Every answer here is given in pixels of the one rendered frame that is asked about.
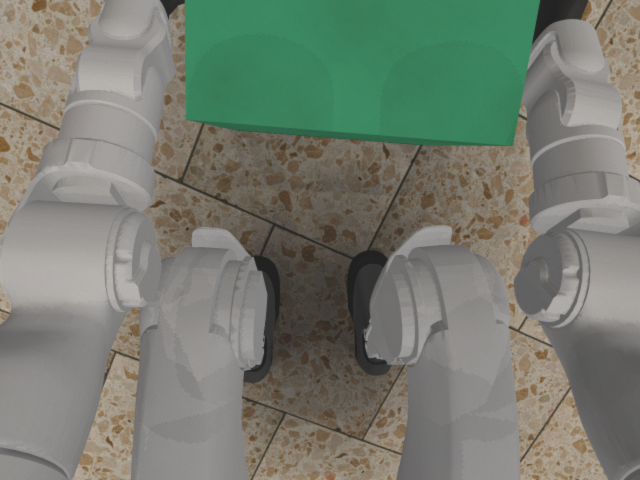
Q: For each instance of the robot left thigh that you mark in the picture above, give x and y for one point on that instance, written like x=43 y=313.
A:
x=188 y=408

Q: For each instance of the right robot forearm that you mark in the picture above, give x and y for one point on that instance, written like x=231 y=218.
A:
x=577 y=148

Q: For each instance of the carton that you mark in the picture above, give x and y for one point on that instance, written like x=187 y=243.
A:
x=420 y=72

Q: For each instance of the robot thigh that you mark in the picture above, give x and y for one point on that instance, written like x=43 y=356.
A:
x=435 y=308
x=188 y=408

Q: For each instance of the robot left upper arm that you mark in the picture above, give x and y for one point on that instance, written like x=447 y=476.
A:
x=71 y=271

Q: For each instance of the robot right thigh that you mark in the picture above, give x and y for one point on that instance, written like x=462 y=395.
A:
x=435 y=308

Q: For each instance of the left robot hand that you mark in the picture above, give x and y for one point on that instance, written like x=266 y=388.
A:
x=170 y=5

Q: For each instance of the left robot forearm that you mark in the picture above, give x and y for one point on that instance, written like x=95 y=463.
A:
x=111 y=120

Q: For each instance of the robot right upper arm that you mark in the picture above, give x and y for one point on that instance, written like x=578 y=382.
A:
x=583 y=287

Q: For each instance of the right robot hand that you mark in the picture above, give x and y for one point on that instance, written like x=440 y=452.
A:
x=551 y=11

